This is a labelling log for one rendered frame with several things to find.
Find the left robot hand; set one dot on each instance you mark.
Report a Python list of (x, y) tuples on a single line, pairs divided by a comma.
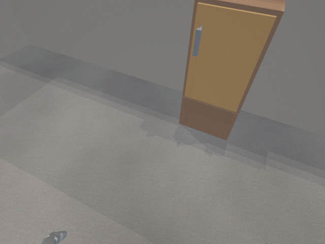
[(54, 237)]

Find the handle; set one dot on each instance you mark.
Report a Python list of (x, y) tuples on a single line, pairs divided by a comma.
[(197, 41)]

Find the cupboard door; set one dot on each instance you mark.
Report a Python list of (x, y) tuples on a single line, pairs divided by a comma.
[(231, 43)]

